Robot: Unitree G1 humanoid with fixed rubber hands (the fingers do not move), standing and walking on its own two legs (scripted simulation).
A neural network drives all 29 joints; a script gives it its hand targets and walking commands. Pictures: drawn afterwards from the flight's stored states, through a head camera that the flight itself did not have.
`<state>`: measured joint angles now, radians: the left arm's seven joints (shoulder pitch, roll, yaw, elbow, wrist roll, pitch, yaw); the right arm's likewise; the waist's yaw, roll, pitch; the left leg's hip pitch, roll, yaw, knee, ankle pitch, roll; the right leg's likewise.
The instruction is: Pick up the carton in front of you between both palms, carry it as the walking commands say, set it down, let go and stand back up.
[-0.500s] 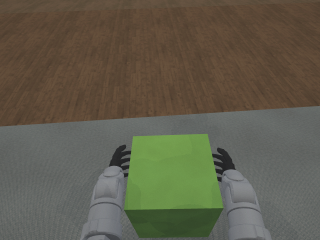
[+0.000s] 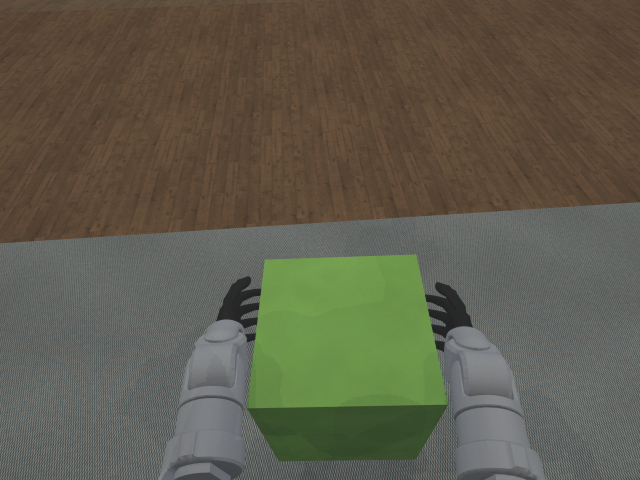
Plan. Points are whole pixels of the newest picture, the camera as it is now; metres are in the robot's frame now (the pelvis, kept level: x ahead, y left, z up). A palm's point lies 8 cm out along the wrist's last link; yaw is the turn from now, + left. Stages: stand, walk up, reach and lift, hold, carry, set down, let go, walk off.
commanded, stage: reach and lift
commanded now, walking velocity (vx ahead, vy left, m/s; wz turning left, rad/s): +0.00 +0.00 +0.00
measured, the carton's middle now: (343, 363) +0.29 +0.00 -0.04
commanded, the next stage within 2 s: hold in 0.36 s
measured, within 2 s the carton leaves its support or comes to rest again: neither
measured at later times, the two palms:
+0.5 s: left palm (227, 323) +0.29 +0.15 +0.05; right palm (461, 331) +0.29 -0.15 +0.05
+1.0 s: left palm (226, 325) +0.29 +0.15 +0.06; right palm (462, 331) +0.29 -0.15 +0.05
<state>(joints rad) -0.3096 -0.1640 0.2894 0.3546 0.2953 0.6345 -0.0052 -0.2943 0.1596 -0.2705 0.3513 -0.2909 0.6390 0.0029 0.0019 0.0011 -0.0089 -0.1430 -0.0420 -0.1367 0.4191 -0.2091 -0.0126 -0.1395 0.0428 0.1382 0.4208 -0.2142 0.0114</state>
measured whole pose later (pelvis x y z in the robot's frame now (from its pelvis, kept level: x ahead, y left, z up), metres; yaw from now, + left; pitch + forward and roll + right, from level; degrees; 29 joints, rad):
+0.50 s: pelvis +0.01 +0.00 +0.00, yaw +0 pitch -6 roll +0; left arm -0.24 -0.15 0.21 0.22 0.25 0.73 0.01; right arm -0.22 0.14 -0.19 0.22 -0.25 0.74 -0.01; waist 0.00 0.00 -0.02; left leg -0.06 -0.04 -0.14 0.35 -0.19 -0.01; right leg -0.05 0.04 0.13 0.35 -0.20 0.01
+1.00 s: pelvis +0.00 +0.00 +0.00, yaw +0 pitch -7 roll +0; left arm -0.31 -0.17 0.27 0.27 0.30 0.74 -0.01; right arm -0.30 0.16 -0.25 0.27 -0.29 0.75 0.01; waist 0.00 0.00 0.01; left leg -0.06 -0.04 -0.13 0.38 -0.19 -0.01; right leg -0.06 0.04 0.13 0.38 -0.20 0.01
